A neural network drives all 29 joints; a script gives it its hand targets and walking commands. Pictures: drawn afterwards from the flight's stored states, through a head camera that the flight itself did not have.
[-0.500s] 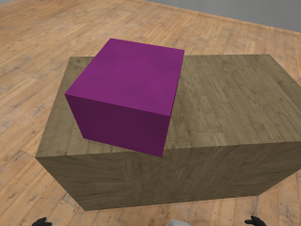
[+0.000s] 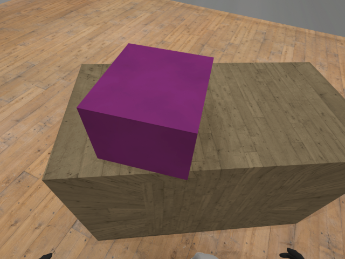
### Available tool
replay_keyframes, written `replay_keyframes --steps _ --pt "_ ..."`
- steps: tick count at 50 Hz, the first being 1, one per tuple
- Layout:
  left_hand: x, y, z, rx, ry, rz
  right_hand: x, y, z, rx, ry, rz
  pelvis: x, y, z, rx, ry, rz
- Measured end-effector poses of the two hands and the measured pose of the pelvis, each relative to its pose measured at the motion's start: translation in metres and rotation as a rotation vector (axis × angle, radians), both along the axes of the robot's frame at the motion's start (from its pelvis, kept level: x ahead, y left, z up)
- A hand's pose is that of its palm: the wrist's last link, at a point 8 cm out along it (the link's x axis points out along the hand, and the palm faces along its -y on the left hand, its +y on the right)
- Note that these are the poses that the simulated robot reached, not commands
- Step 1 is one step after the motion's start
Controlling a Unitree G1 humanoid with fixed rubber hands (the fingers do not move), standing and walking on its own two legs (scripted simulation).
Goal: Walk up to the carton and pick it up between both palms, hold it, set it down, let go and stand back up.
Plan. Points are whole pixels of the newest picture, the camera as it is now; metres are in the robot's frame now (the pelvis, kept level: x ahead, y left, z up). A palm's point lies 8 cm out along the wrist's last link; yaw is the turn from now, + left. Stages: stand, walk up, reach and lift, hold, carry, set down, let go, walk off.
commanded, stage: walk up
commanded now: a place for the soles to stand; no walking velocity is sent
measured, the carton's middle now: (156, 107) +0.53 +0.05 +0.04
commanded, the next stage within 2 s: none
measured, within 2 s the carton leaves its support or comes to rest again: neither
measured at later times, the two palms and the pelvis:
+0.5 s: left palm out of the picture +0.09 +0.31 -0.10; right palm out of the picture +0.10 -0.30 -0.08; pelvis +0.00 +0.00 +0.00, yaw +0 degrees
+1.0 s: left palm out of the picture +0.09 +0.31 -0.10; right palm out of the picture +0.10 -0.30 -0.08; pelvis +0.00 +0.00 +0.00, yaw +0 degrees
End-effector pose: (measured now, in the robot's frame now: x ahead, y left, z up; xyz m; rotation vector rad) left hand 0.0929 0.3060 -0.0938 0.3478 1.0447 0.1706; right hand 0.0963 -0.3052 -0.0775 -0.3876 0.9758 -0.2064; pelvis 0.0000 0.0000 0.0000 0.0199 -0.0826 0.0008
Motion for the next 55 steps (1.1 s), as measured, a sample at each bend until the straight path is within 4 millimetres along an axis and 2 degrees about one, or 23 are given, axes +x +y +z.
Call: replay_keyframes --steps 33,55 --pt "-0.0064 0.0042 -0.0038 -0.003 0.031 0.014 0.0043 0.0028 0.0010 0.000 0.002 0.003 -0.0005 0.0027 0.0013 -0.004 0.002 0.001" --pt "-0.0002 0.0032 -0.0019 0.000 0.036 0.017 0.0089 0.0007 -0.0005 0.005 0.018 -0.001 0.0029 0.0010 0.0035 -0.001 0.008 0.001"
